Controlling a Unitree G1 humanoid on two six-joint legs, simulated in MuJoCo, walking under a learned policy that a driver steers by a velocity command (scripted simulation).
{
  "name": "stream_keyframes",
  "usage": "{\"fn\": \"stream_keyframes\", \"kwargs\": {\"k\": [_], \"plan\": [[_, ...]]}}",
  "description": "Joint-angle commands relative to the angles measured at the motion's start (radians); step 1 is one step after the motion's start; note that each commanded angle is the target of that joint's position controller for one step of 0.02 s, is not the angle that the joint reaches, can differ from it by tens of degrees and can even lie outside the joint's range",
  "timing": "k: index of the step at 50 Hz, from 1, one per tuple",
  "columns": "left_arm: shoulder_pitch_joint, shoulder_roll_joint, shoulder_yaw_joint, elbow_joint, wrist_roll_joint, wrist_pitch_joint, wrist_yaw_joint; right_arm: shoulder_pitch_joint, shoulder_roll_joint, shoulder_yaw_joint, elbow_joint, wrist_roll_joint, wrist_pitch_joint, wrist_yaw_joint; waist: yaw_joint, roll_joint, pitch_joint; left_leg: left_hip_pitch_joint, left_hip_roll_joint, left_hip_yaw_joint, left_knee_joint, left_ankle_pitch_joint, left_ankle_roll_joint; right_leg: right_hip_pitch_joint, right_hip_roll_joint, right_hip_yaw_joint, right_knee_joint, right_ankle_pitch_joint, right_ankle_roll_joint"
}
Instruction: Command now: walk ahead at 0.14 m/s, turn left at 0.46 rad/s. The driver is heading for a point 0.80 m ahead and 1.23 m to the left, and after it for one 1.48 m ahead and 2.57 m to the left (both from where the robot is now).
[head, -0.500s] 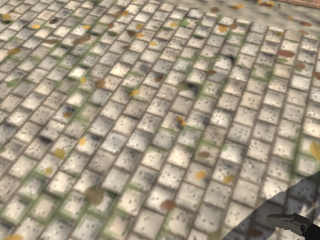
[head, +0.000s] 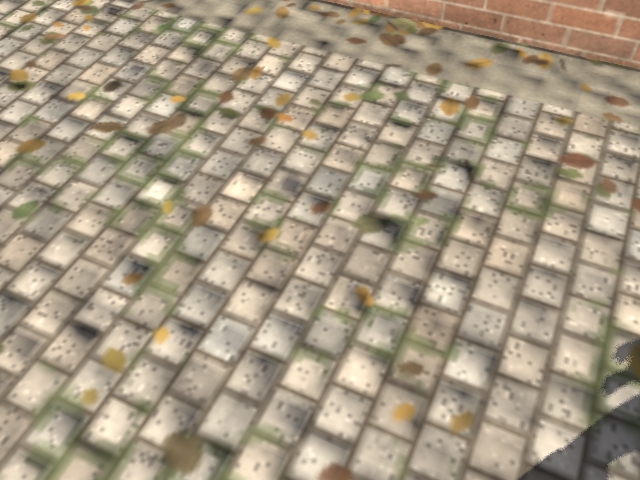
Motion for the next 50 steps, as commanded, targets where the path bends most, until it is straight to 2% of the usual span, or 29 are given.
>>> {"fn": "stream_keyframes", "kwargs": {"k": [1,2,3,4,5,8,10,14,17,21,22,23,24,25,26,27,28,29,30,31,33,36,40,44,46,47,48,49,50], "plan": [[0.045,0.251,0.070,-0.055,0.032,-0.018,0.011,-0.071,-0.118,-0.026,-0.113,-0.022,-0.021,-0.007,0.052,-0.196,0.026,-0.295,0.034,0.019,0.343,-0.283,-0.020,0.084,-0.449,0.504,-0.414,-0.439,-0.180],[0.000,0.178,0.050,-0.069,0.023,-0.025,0.010,-0.045,-0.139,-0.038,-0.094,-0.026,-0.023,0.003,0.010,-0.126,0.022,-0.239,0.057,0.003,0.430,-0.202,-0.018,0.044,-0.388,0.430,-0.401,-0.391,-0.163],[-0.035,0.144,0.041,-0.073,0.013,-0.032,0.005,0.003,-0.130,-0.039,-0.074,-0.030,-0.021,0.014,-0.024,-0.115,0.025,-0.228,0.060,0.020,0.495,-0.141,-0.026,0.047,-0.332,0.333,-0.397,-0.310,-0.130],[-0.044,0.140,0.040,-0.078,0.005,-0.041,0.004,0.022,-0.124,-0.039,-0.066,-0.038,-0.020,0.022,-0.029,-0.137,0.010,-0.243,0.071,0.040,0.555,-0.108,-0.034,0.086,-0.298,0.264,-0.395,-0.259,-0.112],[-0.028,0.137,0.039,-0.080,0.003,-0.050,0.002,0.026,-0.113,-0.035,-0.059,-0.039,-0.020,0.030,-0.014,-0.143,0.012,-0.271,0.085,0.061,0.598,-0.093,-0.042,0.118,-0.278,0.209,-0.395,-0.213,-0.113],[0.094,0.148,0.049,-0.045,0.004,-0.069,-0.013,-0.070,-0.093,-0.025,-0.098,-0.036,-0.021,0.048,0.054,-0.118,0.027,-0.364,0.117,0.073,0.574,-0.056,-0.063,0.239,-0.287,0.146,-0.391,-0.128,-0.120],[0.152,0.165,0.059,-0.024,0.006,-0.077,-0.019,-0.120,-0.090,-0.022,-0.119,-0.036,-0.021,0.059,0.087,-0.124,0.031,-0.387,0.129,0.074,0.516,-0.046,-0.075,0.298,-0.304,0.120,-0.390,-0.093,-0.125],[0.179,0.182,0.070,-0.008,0.010,-0.086,-0.028,-0.191,-0.083,-0.014,-0.152,-0.035,-0.023,0.074,0.110,-0.145,0.050,-0.347,0.156,0.109,0.375,-0.032,-0.074,0.303,-0.333,0.049,-0.391,-0.057,-0.126],[0.190,0.190,0.076,0.005,0.014,-0.093,-0.036,-0.255,-0.067,-0.002,-0.188,-0.033,-0.030,0.084,0.125,-0.163,0.064,-0.261,0.166,0.160,0.255,-0.047,-0.045,0.260,-0.339,-0.026,-0.361,-0.003,-0.115],[0.194,0.220,0.088,0.021,0.011,-0.085,-0.042,-0.265,-0.078,0.004,-0.218,-0.037,-0.038,0.082,0.109,-0.190,0.052,-0.112,0.132,0.242,0.141,-0.137,0.027,0.228,-0.356,-0.089,-0.268,0.162,-0.092],[0.184,0.228,0.089,0.023,0.007,-0.079,-0.042,-0.223,-0.081,0.002,-0.211,-0.040,-0.043,0.076,0.080,-0.182,0.034,-0.038,0.105,0.259,0.103,-0.151,0.049,0.214,-0.358,-0.116,-0.198,0.294,-0.082],[0.163,0.231,0.088,0.023,-0.002,-0.074,-0.041,-0.119,-0.081,-0.004,-0.180,-0.045,-0.053,0.066,0.017,-0.140,-0.018,0.116,0.061,0.273,0.029,-0.101,0.073,0.172,-0.335,-0.180,-0.039,0.467,-0.062],[0.169,0.208,0.077,0.018,-0.003,-0.072,-0.042,0.053,-0.124,-0.026,-0.117,-0.052,-0.064,0.050,-0.049,-0.036,-0.138,0.358,0.039,0.238,-0.012,-0.095,0.100,0.078,-0.277,-0.257,0.219,0.525,-0.028],[0.148,0.134,0.053,-0.046,-0.002,-0.071,-0.051,0.203,-0.244,-0.058,-0.108,-0.051,-0.071,0.028,-0.119,0.184,-0.246,0.619,0.317,-0.183,-0.132,-0.397,0.184,-0.239,-0.192,-0.290,0.577,0.184,0.035],[0.080,0.117,0.052,-0.101,0.019,-0.083,-0.058,0.183,-0.323,-0.066,-0.128,-0.019,-0.073,0.021,-0.092,0.263,-0.238,0.668,0.484,-0.633,-0.289,-0.208,0.258,-0.505,-0.057,-0.120,0.754,-0.268,0.063],[0.041,0.163,0.059,-0.102,0.021,-0.082,-0.060,0.157,-0.285,-0.058,-0.117,-0.011,-0.068,0.014,-0.086,0.112,-0.142,0.624,0.474,-0.474,-0.230,0.078,0.278,-0.565,-0.119,-0.027,0.809,-0.209,0.053],[0.064,0.148,0.054,-0.084,0.003,-0.086,-0.062,0.112,-0.232,-0.042,-0.118,-0.010,-0.072,0.007,-0.038,0.052,-0.074,0.520,0.429,-0.317,-0.179,0.376,0.261,-0.516,-0.150,-0.027,0.776,-0.124,0.052],[0.092,0.142,0.052,-0.063,0.001,-0.083,-0.058,0.050,-0.184,-0.027,-0.127,-0.008,-0.076,0.003,0.012,0.011,-0.034,0.417,0.360,-0.192,-0.164,0.583,0.221,-0.443,-0.174,-0.023,0.698,-0.088,0.056],[0.118,0.149,0.055,-0.054,0.014,-0.070,-0.053,-0.004,-0.157,-0.017,-0.139,-0.002,-0.079,0.001,0.049,0.027,-0.032,0.355,0.307,-0.126,-0.162,0.674,0.198,-0.385,-0.176,-0.025,0.658,-0.075,0.067],[0.151,0.151,0.055,-0.040,0.023,-0.053,-0.054,-0.037,-0.147,-0.012,-0.150,0.000,-0.082,0.001,0.072,0.042,-0.053,0.315,0.276,-0.082,-0.166,0.750,0.188,-0.335,-0.163,-0.035,0.656,-0.054,0.078],[0.151,0.141,0.055,-0.047,0.023,-0.030,-0.055,-0.008,-0.166,-0.016,-0.138,0.007,-0.091,0.001,0.079,0.047,-0.082,0.302,0.259,-0.061,-0.156,0.874,0.194,-0.322,-0.133,-0.047,0.638,-0.018,0.094],[0.072,0.124,0.047,-0.075,0.019,-0.018,-0.054,0.050,-0.170,-0.019,-0.119,0.005,-0.086,-0.009,0.051,0.045,-0.071,0.311,0.246,-0.076,-0.152,0.882,0.188,-0.371,-0.113,-0.048,0.562,0.039,0.099],[-0.059,0.112,0.033,-0.119,0.015,-0.019,-0.055,0.105,-0.167,-0.018,-0.101,0.004,-0.068,-0.024,0.006,0.061,-0.055,0.349,0.233,-0.120,-0.114,0.845,0.157,-0.391,-0.083,-0.038,0.396,0.117,0.086],[-0.127,0.126,0.026,-0.143,0.005,-0.027,-0.050,0.136,-0.180,-0.024,-0.096,-0.005,-0.051,-0.035,-0.022,0.061,-0.046,0.392,0.236,-0.191,-0.043,0.851,0.135,-0.344,-0.039,-0.020,0.253,0.118,0.063],[-0.091,0.143,0.028,-0.138,-0.001,-0.034,-0.042,0.107,-0.189,-0.028,-0.106,-0.011,-0.044,-0.037,0.000,0.068,-0.042,0.367,0.226,-0.233,0.005,0.833,0.109,-0.241,-0.021,-0.004,0.158,0.091,0.042],[-0.047,0.155,0.030,-0.129,-0.003,-0.039,-0.035,0.072,-0.196,-0.030,-0.117,-0.010,-0.044,-0.036,0.026,0.074,-0.047,0.330,0.206,-0.248,0.038,0.814,0.087,-0.145,-0.007,-0.005,0.088,0.089,0.027],[0.008,0.163,0.034,-0.118,0.002,-0.048,-0.026,0.038,-0.198,-0.029,-0.126,0.000,-0.050,-0.033,0.066,0.067,-0.059,0.290,0.167,-0.254,0.106,0.776,0.059,-0.023,-0.002,-0.007,-0.023,0.168,0.010],[0.099,0.199,0.042,-0.110,0.012,-0.063,-0.013,0.015,-0.173,-0.020,-0.149,0.015,-0.061,-0.026,0.111,-0.003,-0.127,0.201,0.117,-0.227,0.267,0.610,0.021,0.182,-0.125,0.086,-0.094,0.384,-0.028],[0.128,0.264,0.048,-0.128,0.004,-0.059,-0.001,0.112,-0.087,-0.003,-0.166,0.017,-0.064,-0.028,0.061,-0.218,-0.242,0.058,-0.011,-0.075,0.536,-0.214,-0.005,0.389,-0.429,0.325,-0.028,0.903,-0.110]]}}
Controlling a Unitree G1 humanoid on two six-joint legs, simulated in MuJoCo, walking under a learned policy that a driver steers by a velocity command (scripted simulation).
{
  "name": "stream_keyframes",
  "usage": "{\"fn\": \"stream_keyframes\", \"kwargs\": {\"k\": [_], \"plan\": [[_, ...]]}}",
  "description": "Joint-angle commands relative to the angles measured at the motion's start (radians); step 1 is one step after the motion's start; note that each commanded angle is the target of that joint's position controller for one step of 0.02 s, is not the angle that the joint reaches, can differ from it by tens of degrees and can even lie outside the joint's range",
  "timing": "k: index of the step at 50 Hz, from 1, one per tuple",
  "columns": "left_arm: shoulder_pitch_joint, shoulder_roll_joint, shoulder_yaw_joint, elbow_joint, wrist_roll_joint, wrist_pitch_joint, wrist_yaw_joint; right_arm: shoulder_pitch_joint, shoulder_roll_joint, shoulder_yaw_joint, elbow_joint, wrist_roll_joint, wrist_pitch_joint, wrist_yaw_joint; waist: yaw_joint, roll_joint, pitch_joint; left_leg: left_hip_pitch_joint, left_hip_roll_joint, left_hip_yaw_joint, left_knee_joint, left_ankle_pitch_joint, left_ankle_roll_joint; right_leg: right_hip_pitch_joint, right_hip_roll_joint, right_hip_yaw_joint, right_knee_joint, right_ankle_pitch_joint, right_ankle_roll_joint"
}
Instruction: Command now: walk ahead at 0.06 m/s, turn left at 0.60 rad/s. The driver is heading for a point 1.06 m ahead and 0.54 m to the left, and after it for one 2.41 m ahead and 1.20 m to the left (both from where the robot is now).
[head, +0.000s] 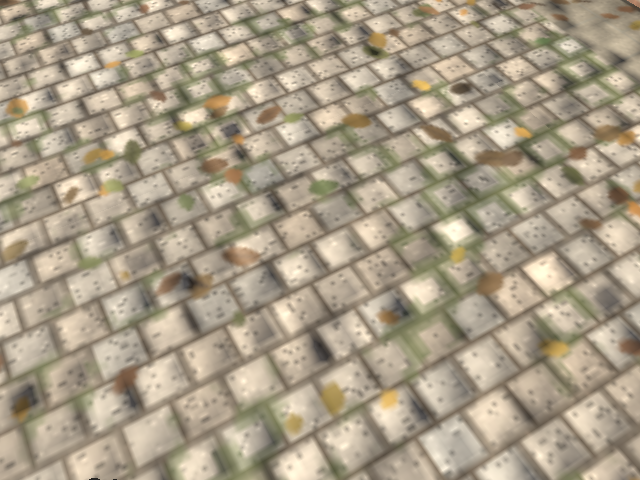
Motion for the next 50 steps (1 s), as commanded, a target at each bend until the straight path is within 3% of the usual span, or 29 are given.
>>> {"fn": "stream_keyframes", "kwargs": {"k": [1,2,3,4,5,7,12,15,17,19,20,21,22,23,24,25,27,31,36,39,41,43,44,45,46,47,48,49,50], "plan": [[0.233,0.229,0.064,-0.037,-0.028,0.006,0.022,0.119,-0.104,-0.025,-0.096,-0.004,-0.006,-0.010,0.061,-0.280,-0.401,-0.301,-0.012,0.102,0.560,-0.287,-0.052,0.554,-0.533,0.575,-0.112,0.834,-0.255],[0.183,0.160,0.050,-0.056,-0.033,0.018,0.017,0.097,-0.132,-0.032,-0.057,-0.031,0.015,-0.012,0.048,-0.118,-0.296,-0.333,0.056,0.086,0.636,-0.208,-0.061,0.455,-0.482,0.494,-0.142,0.658,-0.251],[0.125,0.102,0.033,-0.067,-0.029,0.023,0.020,0.023,-0.134,-0.034,-0.059,-0.034,0.026,0.000,0.052,-0.070,-0.201,-0.344,0.081,0.107,0.630,-0.136,-0.074,0.362,-0.404,0.364,-0.177,0.494,-0.217],[0.077,0.087,0.027,-0.074,-0.018,0.032,0.023,-0.005,-0.119,-0.034,-0.066,-0.024,0.038,0.011,0.037,-0.078,-0.150,-0.339,0.105,0.120,0.605,-0.087,-0.092,0.299,-0.340,0.271,-0.220,0.344,-0.179],[0.058,0.101,0.030,-0.073,-0.010,0.033,0.029,-0.020,-0.107,-0.031,-0.072,-0.020,0.051,0.022,0.035,-0.133,-0.118,-0.329,0.119,0.134,0.586,-0.046,-0.106,0.249,-0.299,0.203,-0.248,0.272,-0.166],[0.060,0.114,0.038,-0.065,0.003,0.032,0.027,-0.013,-0.089,-0.023,-0.069,-0.009,0.060,0.034,0.035,-0.156,-0.120,-0.295,0.113,0.165,0.552,-0.010,-0.119,0.213,-0.265,0.115,-0.262,0.250,-0.161],[0.086,0.132,0.053,-0.051,0.005,0.032,0.019,-0.095,-0.063,-0.007,-0.103,-0.017,0.069,0.050,0.058,-0.153,-0.128,-0.281,0.157,0.204,0.354,0.004,-0.105,0.221,-0.304,0.058,-0.289,0.049,-0.174],[0.090,0.182,0.073,-0.053,0.011,0.038,0.001,-0.126,-0.069,0.000,-0.128,-0.022,0.067,0.075,0.069,-0.198,-0.140,-0.188,0.169,0.258,0.189,-0.020,-0.067,0.162,-0.320,0.051,-0.355,-0.337,-0.142],[0.091,0.208,0.085,-0.055,0.013,0.045,-0.005,-0.116,-0.085,-0.002,-0.129,-0.017,0.060,0.089,0.062,-0.186,-0.133,-0.094,0.157,0.295,0.089,-0.036,-0.030,0.104,-0.337,0.043,-0.379,-0.453,-0.115],[0.069,0.211,0.090,-0.057,0.005,0.057,-0.006,-0.033,-0.067,0.002,-0.094,-0.013,0.046,0.096,0.008,-0.129,-0.114,0.068,0.136,0.331,-0.085,0.038,0.016,0.001,-0.314,-0.021,-0.322,-0.532,-0.067],[0.047,0.178,0.085,-0.061,0.006,0.061,-0.007,0.066,-0.068,-0.002,-0.045,-0.017,0.036,0.089,-0.034,-0.048,-0.087,0.171,0.120,0.294,-0.182,0.006,0.039,-0.098,-0.260,-0.092,-0.181,-0.576,-0.025],[0.041,0.098,0.065,-0.071,0.004,0.062,-0.020,0.144,-0.116,-0.014,-0.015,-0.026,0.026,0.069,-0.062,0.214,-0.036,0.194,0.293,-0.004,-0.396,-0.250,0.082,-0.244,-0.149,-0.220,0.178,-0.590,0.028],[-0.001,0.044,0.048,-0.128,0.010,0.061,-0.022,0.099,-0.234,-0.031,-0.077,-0.033,0.017,0.054,-0.040,0.279,0.038,0.117,0.544,-0.502,-0.558,-0.543,0.186,-0.476,-0.023,-0.129,0.371,-0.492,0.064],[-0.084,0.123,0.065,-0.161,0.010,0.046,-0.026,0.051,-0.212,-0.035,-0.074,-0.043,0.023,0.028,-0.038,0.162,0.115,-0.004,0.535,-0.505,-0.627,-0.555,0.221,-0.480,-0.079,0.009,0.405,-0.336,0.065],[-0.045,0.152,0.076,-0.141,-0.004,0.033,-0.037,-0.008,-0.178,-0.022,-0.078,-0.034,0.019,0.014,0.022,0.152,0.122,-0.034,0.481,-0.408,-0.616,-0.437,0.190,-0.422,-0.093,0.017,0.395,-0.222,0.070],[0.012,0.155,0.079,-0.102,0.003,0.025,-0.045,-0.038,-0.160,-0.016,-0.078,-0.024,0.004,0.017,0.054,0.139,0.100,-0.016,0.414,-0.296,-0.597,-0.268,0.157,-0.366,-0.099,0.014,0.369,-0.152,0.080],[0.076,0.149,0.082,-0.047,0.027,0.026,-0.052,-0.025,-0.125,-0.007,-0.068,-0.016,-0.028,0.023,0.058,0.107,0.027,0.033,0.334,-0.168,-0.556,-0.028,0.130,-0.288,-0.086,-0.012,0.393,-0.069,0.083],[0.001,0.107,0.073,-0.064,0.019,0.032,-0.054,0.095,-0.123,-0.015,-0.016,-0.007,-0.056,0.032,0.018,0.092,0.001,0.127,0.328,-0.156,-0.520,0.126,0.150,-0.342,-0.079,-0.016,0.346,-0.019,0.089],[-0.142,0.093,0.062,-0.104,0.011,0.017,-0.060,0.184,-0.122,-0.019,0.023,-0.015,-0.063,0.019,-0.041,0.109,0.022,0.176,0.329,-0.170,-0.455,0.312,0.164,-0.344,-0.059,-0.019,0.180,-0.005,0.103],[-0.195,0.088,0.053,-0.132,0.005,0.003,-0.063,0.198,-0.133,-0.022,0.038,-0.017,-0.063,0.008,-0.049,0.123,0.022,0.169,0.337,-0.188,-0.383,0.509,0.157,-0.269,-0.037,-0.029,0.094,-0.038,0.083],[-0.135,0.102,0.054,-0.126,0.000,-0.005,-0.055,0.153,-0.146,-0.025,0.032,-0.017,-0.065,0.002,-0.006,0.131,0.005,0.114,0.342,-0.208,-0.347,0.603,0.124,-0.116,-0.020,-0.026,0.037,-0.052,0.057],[0.065,0.135,0.070,-0.068,-0.004,-0.016,-0.028,0.077,-0.170,-0.030,0.021,-0.013,-0.073,0.007,0.102,0.102,-0.075,-0.002,0.289,-0.170,-0.182,0.810,0.072,0.225,0.027,-0.048,-0.045,-0.077,0.019],[0.217,0.184,0.086,-0.035,0.006,-0.029,-0.011,0.059,-0.153,-0.027,0.019,-0.004,-0.081,0.016,0.179,0.034,-0.173,-0.107,0.214,-0.106,0.045,0.765,0.042,0.471,-0.051,0.019,-0.076,-0.080,-0.014],[0.375,0.274,0.105,-0.035,0.034,-0.034,0.008,0.094,-0.050,-0.001,-0.018,0.018,-0.089,0.020,0.216,-0.135,-0.360,-0.297,0.116,-0.003,0.375,0.390,0.010,0.739,-0.344,0.364,-0.150,-0.445,-0.069],[0.335,0.309,0.109,-0.032,0.026,-0.024,0.006,0.125,-0.049,0.002,-0.046,0.007,-0.085,0.019,0.148,-0.324,-0.390,-0.479,0.031,0.060,0.547,-0.088,0.002,0.736,-0.496,0.802,-0.317,-0.479,-0.140],[0.250,0.222,0.094,-0.037,0.017,-0.018,0.002,0.099,-0.093,-0.006,-0.012,-0.020,-0.071,0.016,0.108,-0.161,-0.220,-0.532,0.126,0.056,0.626,-0.013,0.013,0.586,-0.466,0.711,-0.314,-0.520,-0.145],[0.200,0.146,0.076,-0.037,0.009,-0.020,-0.001,0.044,-0.089,-0.005,-0.002,-0.027,-0.066,0.028,0.100,-0.060,-0.114,-0.519,0.165,0.080,0.604,0.066,0.013,0.465,-0.417,0.539,-0.315,-0.427,-0.139],[0.179,0.104,0.064,-0.026,0.011,-0.025,-0.005,0.016,-0.062,-0.001,0.000,-0.028,-0.062,0.037,0.086,-0.049,-0.057,-0.491,0.192,0.092,0.555,0.109,0.010,0.377,-0.358,0.399,-0.338,-0.277,-0.124],[0.187,0.088,0.057,-0.006,0.009,-0.034,-0.005,0.001,-0.052,0.000,-0.002,-0.038,-0.055,0.045,0.073,-0.090,-0.037,-0.472,0.207,0.098,0.521,0.118,0.005,0.331,-0.319,0.309,-0.350,-0.163,-0.118]]}}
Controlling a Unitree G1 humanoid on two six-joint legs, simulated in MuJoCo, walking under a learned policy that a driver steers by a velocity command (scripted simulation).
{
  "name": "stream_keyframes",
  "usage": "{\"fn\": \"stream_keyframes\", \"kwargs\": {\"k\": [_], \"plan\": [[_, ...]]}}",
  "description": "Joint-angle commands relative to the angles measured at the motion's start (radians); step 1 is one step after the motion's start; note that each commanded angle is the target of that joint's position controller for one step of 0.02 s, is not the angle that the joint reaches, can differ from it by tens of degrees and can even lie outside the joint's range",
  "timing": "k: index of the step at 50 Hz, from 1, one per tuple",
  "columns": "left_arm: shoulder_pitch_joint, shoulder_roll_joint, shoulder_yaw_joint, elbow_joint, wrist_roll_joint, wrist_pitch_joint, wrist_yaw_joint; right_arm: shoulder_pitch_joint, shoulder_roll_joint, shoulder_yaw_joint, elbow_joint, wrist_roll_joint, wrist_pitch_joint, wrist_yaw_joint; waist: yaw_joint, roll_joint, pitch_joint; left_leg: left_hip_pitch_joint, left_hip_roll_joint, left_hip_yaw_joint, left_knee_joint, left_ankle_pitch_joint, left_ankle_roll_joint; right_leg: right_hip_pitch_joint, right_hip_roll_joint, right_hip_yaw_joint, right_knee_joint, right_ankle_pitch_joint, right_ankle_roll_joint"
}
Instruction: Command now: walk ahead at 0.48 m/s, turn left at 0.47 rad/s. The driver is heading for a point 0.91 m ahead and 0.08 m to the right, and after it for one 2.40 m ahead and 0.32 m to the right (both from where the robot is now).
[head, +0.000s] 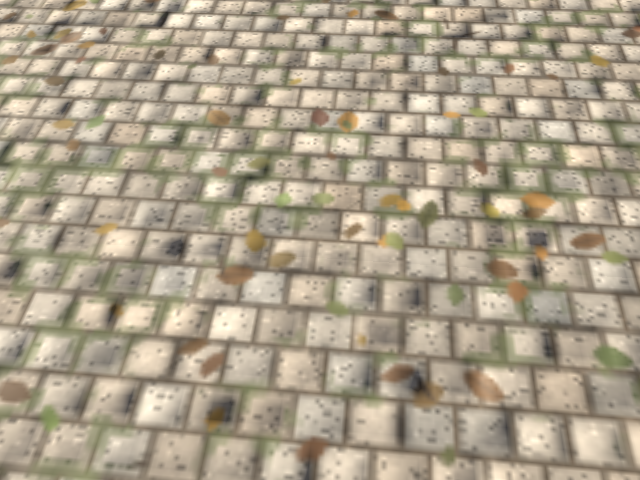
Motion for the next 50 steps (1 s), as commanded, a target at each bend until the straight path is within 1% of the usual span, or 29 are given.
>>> {"fn": "stream_keyframes", "kwargs": {"k": [1,3,5,7,9,11,13,15,16,17,18,19,20,21,22,23,24,27,29,32,36,38,39,40,41,42,44,46,50], "plan": [[0.128,0.089,0.027,0.013,-0.006,-0.025,0.001,-0.012,-0.050,-0.008,-0.061,-0.020,0.003,0.022,0.055,-0.140,0.007,-0.274,0.093,-0.011,0.049,0.058,-0.008,0.207,-0.274,0.324,-0.340,0.054,-0.129],[0.163,0.089,0.026,0.044,-0.016,-0.050,-0.013,-0.035,-0.033,-0.002,-0.068,-0.019,0.012,0.032,0.046,-0.149,-0.001,-0.290,0.078,-0.015,0.018,0.078,-0.011,0.215,-0.267,0.251,-0.348,0.239,-0.143],[0.181,0.093,0.027,0.069,-0.020,-0.062,-0.020,-0.109,-0.023,0.004,-0.091,-0.023,0.011,0.040,0.047,-0.142,0.014,-0.350,0.078,-0.011,-0.046,0.135,-0.020,0.236,-0.264,0.184,-0.372,0.327,-0.152],[0.186,0.085,0.023,0.088,-0.021,-0.061,-0.023,-0.203,-0.013,0.015,-0.122,-0.026,0.005,0.048,0.052,-0.136,0.028,-0.358,0.084,0.030,-0.176,0.216,-0.033,0.229,-0.232,0.102,-0.384,0.378,-0.142],[0.189,0.090,0.022,0.104,-0.026,-0.057,-0.025,-0.296,0.012,0.035,-0.148,-0.022,-0.003,0.061,0.066,-0.138,0.030,-0.263,0.090,0.100,-0.355,0.311,-0.039,0.180,-0.194,0.027,-0.390,0.391,-0.123],[0.236,0.121,0.028,0.131,-0.030,-0.055,-0.023,-0.365,0.012,0.043,-0.164,-0.020,-0.005,0.066,0.085,-0.135,0.032,-0.190,0.089,0.149,-0.454,0.335,-0.031,0.185,-0.211,0.029,-0.398,0.405,-0.120],[0.270,0.145,0.032,0.158,-0.030,-0.047,-0.020,-0.383,-0.008,0.041,-0.167,-0.022,-0.005,0.057,0.083,-0.122,0.040,-0.174,0.088,0.157,-0.506,0.310,-0.010,0.255,-0.251,0.043,-0.373,0.473,-0.118],[0.284,0.158,0.033,0.180,-0.028,-0.035,-0.015,-0.342,-0.024,0.036,-0.149,-0.031,-0.011,0.042,0.059,-0.118,0.018,-0.104,0.050,0.176,-0.559,0.248,0.019,0.331,-0.254,0.026,-0.250,0.727,-0.102],[0.288,0.157,0.030,0.192,-0.031,-0.027,-0.012,-0.234,-0.031,0.030,-0.108,-0.038,-0.022,0.033,0.011,-0.107,-0.038,0.023,0.017,0.187,-0.625,0.284,0.038,0.342,-0.226,0.000,-0.103,0.844,-0.081],[0.303,0.141,0.023,0.195,-0.037,-0.024,-0.009,-0.096,-0.059,0.019,-0.055,-0.053,-0.035,0.021,-0.038,-0.089,-0.124,0.222,0.030,0.170,-0.659,0.358,0.060,0.270,-0.183,-0.028,0.084,0.780,-0.055],[0.309,0.096,0.007,0.155,-0.040,-0.027,-0.007,0.048,-0.133,0.001,-0.033,-0.069,-0.042,0.005,-0.081,0.025,-0.259,0.468,0.275,-0.064,-0.623,0.563,0.105,0.086,-0.132,-0.058,0.374,0.363,-0.027],[0.447,0.011,-0.010,0.150,-0.069,-0.015,-0.007,0.045,-0.213,-0.020,-0.034,-0.039,-0.030,-0.005,-0.016,0.230,-0.414,0.657,0.561,-0.465,-0.662,0.925,0.281,-0.161,0.041,-0.027,0.729,-0.401,0.005],[0.357,0.125,0.023,0.167,-0.041,0.002,0.012,0.034,-0.171,-0.023,-0.030,0.019,-0.025,-0.008,-0.039,0.043,-0.371,0.573,0.482,-0.366,-0.649,1.067,0.265,-0.180,0.006,0.119,0.767,-0.332,-0.004],[0.292,0.090,0.016,0.147,-0.048,-0.001,0.008,-0.048,-0.111,-0.003,-0.026,0.021,-0.030,-0.013,0.002,0.062,-0.235,0.468,0.437,-0.222,-0.673,1.130,0.236,-0.217,-0.025,0.131,0.735,-0.282,-0.008],[0.264,0.072,0.010,0.152,-0.040,-0.001,0.008,-0.101,-0.048,0.014,-0.023,0.016,-0.033,-0.012,0.028,0.023,-0.141,0.368,0.387,-0.151,-0.718,1.079,0.190,-0.222,-0.055,0.118,0.664,-0.244,-0.005],[0.254,0.069,0.012,0.160,-0.028,0.011,0.005,-0.134,-0.018,0.024,-0.020,0.017,-0.036,-0.016,0.053,0.023,-0.098,0.292,0.346,-0.105,-0.754,1.032,0.153,-0.189,-0.072,0.115,0.608,-0.211,0.002],[0.285,0.055,0.009,0.175,-0.017,0.027,-0.001,-0.160,-0.001,0.032,-0.015,0.017,-0.035,-0.020,0.084,0.035,-0.093,0.217,0.319,-0.060,-0.789,1.012,0.136,-0.119,-0.073,0.106,0.568,-0.184,0.015],[0.302,0.017,0.006,0.193,-0.014,0.055,-0.009,-0.167,-0.021,0.034,0.013,0.010,-0.053,-0.018,0.125,0.033,-0.116,0.122,0.286,0.025,-0.825,1.069,0.140,-0.007,-0.049,0.078,0.484,-0.108,0.038],[0.267,0.008,0.003,0.196,-0.011,0.064,-0.004,-0.176,-0.018,0.038,0.031,0.005,-0.055,-0.017,0.128,0.045,-0.104,0.091,0.260,0.067,-0.831,1.017,0.127,0.015,-0.052,0.066,0.374,-0.062,0.042],[0.185,0.009,-0.002,0.194,-0.013,0.072,0.010,-0.134,-0.022,0.040,0.070,0.002,-0.044,-0.018,0.092,0.072,-0.091,0.088,0.249,0.072,-0.830,0.895,0.116,0.042,-0.049,0.045,0.234,-0.011,0.035],[0.138,0.015,-0.007,0.208,-0.016,0.073,0.025,-0.110,-0.020,0.041,0.107,-0.002,-0.022,-0.025,0.069,0.056,-0.061,0.074,0.276,0.008,-0.822,0.619,0.121,0.101,-0.048,0.042,0.091,-0.040,0.014],[0.155,0.008,-0.014,0.229,-0.011,0.062,0.031,-0.127,-0.015,0.044,0.118,0.008,-0.009,-0.033,0.095,0.009,-0.036,0.031,0.246,-0.006,-0.787,0.405,0.077,0.207,-0.055,0.050,-0.115,0.078,-0.003],[0.173,0.045,-0.008,0.241,-0.006,0.050,0.035,-0.105,0.003,0.048,0.123,0.005,-0.007,-0.037,0.085,-0.037,-0.037,-0.003,0.214,-0.010,-0.764,0.299,0.038,0.274,-0.125,0.126,-0.159,0.187,-0.011],[0.174,0.102,-0.001,0.241,-0.001,0.038,0.037,-0.035,0.019,0.045,0.133,0.001,-0.006,-0.037,0.031,-0.122,-0.028,-0.023,0.138,0.035,-0.719,0.179,0.011,0.294,-0.224,0.221,-0.163,0.361,-0.030],[0.121,0.090,-0.004,0.251,-0.026,0.039,0.031,0.028,0.060,0.054,0.173,0.014,0.009,-0.039,0.002,-0.200,-0.019,0.081,0.087,0.073,-0.766,0.105,-0.007,0.157,-0.249,0.253,-0.184,0.314,-0.081],[0.086,0.038,-0.016,0.246,-0.026,0.037,0.023,-0.001,0.033,0.050,0.190,0.009,0.017,-0.045,0.014,-0.163,0.019,0.151,0.098,0.062,-0.786,0.152,-0.019,0.087,-0.215,0.239,-0.206,0.240,-0.064],[0.095,0.023,-0.020,0.263,-0.028,0.034,0.022,-0.050,0.003,0.039,0.198,0.010,0.020,-0.045,0.039,-0.128,0.014,0.195,0.123,0.040,-0.788,0.247,-0.014,0.094,-0.149,0.176,-0.200,0.215,-0.028],[0.124,0.021,-0.021,0.290,-0.034,0.033,0.031,-0.061,0.022,0.042,0.212,0.010,0.019,-0.044,0.047,-0.107,0.003,0.188,0.141,0.032,-0.796,0.281,-0.014,0.140,-0.131,0.159,-0.197,0.219,-0.021],[0.130,0.011,-0.023,0.318,-0.030,0.036,0.034,-0.066,0.040,0.046,0.252,0.012,0.019,-0.053,0.055,-0.055,0.008,0.186,0.143,0.035,-0.811,0.284,-0.023,0.169,-0.133,0.156,-0.193,0.240,-0.027]]}}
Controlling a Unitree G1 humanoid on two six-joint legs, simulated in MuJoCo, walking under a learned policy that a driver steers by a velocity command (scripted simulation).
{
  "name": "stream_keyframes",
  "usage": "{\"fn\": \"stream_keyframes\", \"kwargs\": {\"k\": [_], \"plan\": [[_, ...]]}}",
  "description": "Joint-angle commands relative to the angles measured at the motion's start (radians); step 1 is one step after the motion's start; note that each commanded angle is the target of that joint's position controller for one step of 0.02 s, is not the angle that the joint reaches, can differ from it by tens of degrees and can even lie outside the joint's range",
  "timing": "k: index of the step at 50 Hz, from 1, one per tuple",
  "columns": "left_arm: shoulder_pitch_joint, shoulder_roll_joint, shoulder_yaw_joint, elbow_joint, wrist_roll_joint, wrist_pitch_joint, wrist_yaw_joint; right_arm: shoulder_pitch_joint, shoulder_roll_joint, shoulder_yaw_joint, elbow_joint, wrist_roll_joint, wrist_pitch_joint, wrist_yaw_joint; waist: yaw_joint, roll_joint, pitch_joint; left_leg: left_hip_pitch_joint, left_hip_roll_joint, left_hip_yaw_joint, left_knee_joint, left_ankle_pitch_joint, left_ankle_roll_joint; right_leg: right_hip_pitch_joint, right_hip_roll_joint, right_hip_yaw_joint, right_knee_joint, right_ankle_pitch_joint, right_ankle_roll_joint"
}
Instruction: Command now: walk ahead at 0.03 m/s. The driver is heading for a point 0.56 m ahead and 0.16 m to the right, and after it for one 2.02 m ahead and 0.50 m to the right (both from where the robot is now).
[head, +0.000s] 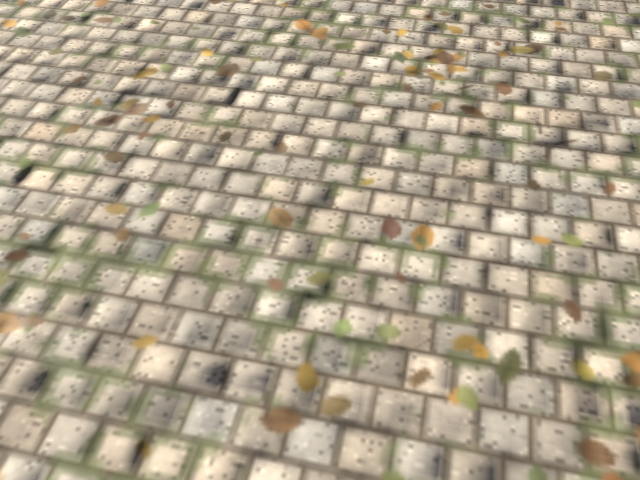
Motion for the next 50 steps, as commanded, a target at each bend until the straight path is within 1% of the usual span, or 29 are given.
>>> {"fn": "stream_keyframes", "kwargs": {"k": [1,13,14,15,16,17,18,19,20,21,22,23,25,27,29,30,31,32,33,34,35,36,37,39,40,42,44,47,50], "plan": [[0.046,0.095,0.016,0.001,0.001,-0.005,0.005,0.053,-0.073,-0.013,0.013,0.001,-0.002,-0.009,0.005,-0.023,0.015,-0.012,0.120,-0.119,-0.063,0.146,0.005,0.016,-0.122,0.128,-0.072,0.220,-0.032],[0.074,0.066,0.006,0.077,0.003,0.000,0.011,0.069,-0.048,-0.003,0.080,0.001,0.005,-0.017,0.007,-0.012,0.035,-0.009,0.131,-0.118,-0.064,0.143,0.003,0.013,-0.110,0.122,-0.087,0.186,-0.031],[0.087,0.062,0.005,0.085,0.004,0.001,0.010,0.082,-0.043,-0.001,0.087,0.000,0.005,-0.016,0.006,-0.012,0.016,-0.004,0.124,-0.115,-0.071,0.065,0.007,0.020,-0.098,0.117,-0.094,0.088,-0.033],[0.091,0.073,0.012,0.089,0.005,0.005,0.008,0.091,-0.052,-0.006,0.091,-0.002,0.007,-0.015,0.005,-0.011,0.027,-0.018,0.106,-0.107,-0.057,-0.050,0.017,0.005,-0.075,0.108,-0.082,-0.051,-0.041],[0.092,0.089,0.021,0.086,0.007,0.010,0.006,0.100,-0.066,-0.013,0.089,-0.003,0.010,-0.013,0.002,-0.009,0.044,-0.044,0.090,-0.104,-0.035,-0.206,0.037,-0.029,-0.054,0.102,-0.062,-0.228,-0.058],[0.088,0.096,0.027,0.079,0.011,0.014,0.002,0.104,-0.074,-0.018,0.083,-0.006,0.013,-0.010,-0.001,0.000,0.089,-0.089,0.093,-0.125,-0.034,-0.351,0.057,-0.087,-0.049,0.114,-0.054,-0.374,-0.073],[0.079,0.091,0.028,0.068,0.012,0.014,-0.003,0.115,-0.071,-0.020,0.077,-0.006,0.013,-0.007,-0.008,0.004,0.143,-0.125,0.106,-0.157,-0.043,-0.445,0.076,-0.149,-0.050,0.129,-0.044,-0.452,-0.085],[0.066,0.075,0.027,0.056,0.011,0.010,-0.008,0.139,-0.067,-0.021,0.076,-0.004,0.009,-0.005,-0.019,0.018,0.178,-0.126,0.129,-0.204,-0.058,-0.491,0.096,-0.204,-0.046,0.134,-0.013,-0.467,-0.090],[0.041,0.056,0.024,0.040,0.014,0.002,-0.013,0.177,-0.072,-0.025,0.081,-0.003,0.002,-0.004,-0.038,0.046,0.189,-0.085,0.168,-0.272,-0.091,-0.514,0.122,-0.266,-0.028,0.115,0.045,-0.426,-0.085],[0.002,0.035,0.021,0.018,0.020,-0.009,-0.020,0.228,-0.093,-0.035,0.093,-0.003,-0.004,-0.005,-0.061,0.098,0.181,-0.011,0.235,-0.371,-0.157,-0.533,0.158,-0.333,0.002,0.057,0.142,-0.330,-0.071],[-0.031,0.024,0.019,-0.005,0.030,-0.019,-0.027,0.253,-0.127,-0.050,0.102,-0.007,-0.010,-0.006,-0.067,0.147,0.179,0.040,0.324,-0.469,-0.223,-0.533,0.201,-0.381,0.011,-0.021,0.240,-0.220,-0.059],[-0.070,0.053,0.027,-0.026,0.033,-0.028,-0.031,0.257,-0.130,-0.056,0.099,-0.012,-0.017,-0.004,-0.076,0.121,0.183,0.045,0.368,-0.512,-0.254,-0.485,0.227,-0.416,-0.016,-0.015,0.312,-0.206,-0.056],[-0.082,0.076,0.040,-0.054,0.026,-0.044,-0.041,0.249,-0.134,-0.062,0.094,-0.022,-0.033,0.001,-0.056,0.095,0.177,0.067,0.387,-0.505,-0.248,-0.377,0.239,-0.460,-0.054,0.019,0.381,-0.246,-0.059],[-0.081,0.075,0.047,-0.068,0.014,-0.057,-0.051,0.211,-0.116,-0.062,0.080,-0.015,-0.047,0.002,-0.030,0.081,0.161,0.059,0.337,-0.400,-0.231,-0.256,0.195,-0.405,-0.060,0.010,0.315,-0.216,-0.051],[-0.034,0.058,0.051,-0.063,0.008,-0.060,-0.058,0.171,-0.120,-0.064,0.067,-0.010,-0.054,0.004,0.011,0.084,0.135,-0.034,0.283,-0.291,-0.188,-0.137,0.159,-0.226,-0.025,-0.041,0.206,-0.122,-0.047],[0.041,0.041,0.053,-0.040,0.005,-0.060,-0.059,0.138,-0.124,-0.065,0.058,-0.003,-0.055,0.006,0.055,0.077,0.118,-0.132,0.245,-0.225,-0.136,-0.096,0.137,-0.061,0.009,-0.079,0.127,-0.061,-0.046],[0.142,0.052,0.064,-0.003,0.004,-0.058,-0.054,0.128,-0.122,-0.064,0.053,-0.002,-0.058,0.010,0.094,0.048,0.086,-0.229,0.202,-0.174,-0.043,-0.024,0.115,0.120,0.050,-0.095,0.084,-0.053,-0.048],[0.278,0.099,0.085,0.036,0.010,-0.063,-0.042,0.121,-0.102,-0.056,0.045,-0.008,-0.068,0.015,0.154,-0.035,0.029,-0.337,0.144,-0.097,0.155,0.049,0.082,0.310,-0.006,0.000,0.031,-0.102,-0.066],[0.425,0.215,0.112,0.053,0.025,-0.067,-0.028,0.103,-0.023,-0.034,-0.006,-0.002,-0.075,0.025,0.196,-0.303,-0.044,-0.508,0.019,0.039,0.524,-0.128,0.019,0.430,-0.297,0.447,-0.189,-0.379,-0.149],[0.441,0.209,0.107,0.077,0.020,-0.051,-0.026,0.084,-0.073,-0.052,-0.029,-0.024,-0.071,0.033,0.162,-0.276,-0.019,-0.608,-0.006,-0.035,0.742,-0.308,0.032,0.360,-0.396,0.716,-0.295,-0.471,-0.225],[0.298,0.180,0.095,0.038,0.020,-0.046,-0.025,0.047,-0.071,-0.054,-0.045,-0.034,-0.066,0.041,0.087,-0.130,0.079,-0.657,0.075,-0.080,0.831,-0.227,0.051,0.255,-0.386,0.626,-0.273,-0.499,-0.223],[0.199,0.146,0.086,0.003,0.015,-0.053,-0.031,0.029,-0.054,-0.050,-0.047,-0.028,-0.070,0.050,0.055,-0.047,0.114,-0.638,0.108,-0.092,0.820,-0.121,0.054,0.170,-0.343,0.520,-0.278,-0.395,-0.204],[0.150,0.131,0.079,-0.012,0.013,-0.062,-0.033,0.040,-0.036,-0.049,-0.043,-0.021,-0.072,0.054,0.020,-0.028,0.115,-0.588,0.130,-0.092,0.777,-0.055,0.047,0.117,-0.298,0.418,-0.291,-0.262,-0.178],[0.154,0.088,0.062,-0.003,0.012,-0.079,-0.029,0.064,-0.035,-0.052,-0.035,-0.030,-0.057,0.058,-0.008,-0.047,0.088,-0.531,0.135,-0.067,0.730,0.001,0.023,0.103,-0.237,0.279,-0.292,-0.028,-0.152],[0.187,0.087,0.058,0.012,0.012,-0.086,-0.026,0.054,-0.042,-0.055,-0.042,-0.030,-0.049,0.060,-0.010,-0.058,0.080,-0.539,0.129,-0.051,0.715,0.017,0.015,0.122,-0.228,0.239,-0.283,0.086,-0.153],[0.241,0.091,0.054,0.035,0.011,-0.093,-0.024,-0.016,-0.043,-0.057,-0.071,-0.026,-0.038,0.061,-0.006,-0.064,0.084,-0.585,0.125,-0.026,0.669,0.051,0.001,0.151,-0.216,0.180,-0.275,0.253,-0.158],[0.268,0.090,0.048,0.042,0.012,-0.094,-0.023,-0.118,-0.034,-0.053,-0.112,-0.024,-0.034,0.063,0.009,-0.066,0.100,-0.611,0.118,-0.002,0.578,0.094,-0.012,0.153,-0.202,0.138,-0.278,0.342,-0.162],[0.279,0.086,0.043,0.047,0.011,-0.097,-0.022,-0.262,-0.017,-0.040,-0.169,-0.014,-0.035,0.067,0.033,-0.083,0.121,-0.541,0.091,0.037,0.367,0.179,-0.015,0.125,-0.176,0.084,-0.288,0.409,-0.156],[0.304,0.101,0.046,0.062,0.010,-0.100,-0.017,-0.324,-0.029,-0.039,-0.201,-0.009,-0.036,0.065,0.042,-0.090,0.124,-0.471,0.070,0.059,0.251,0.205,0.015,0.169,-0.199,0.071,-0.285,0.489,-0.154]]}}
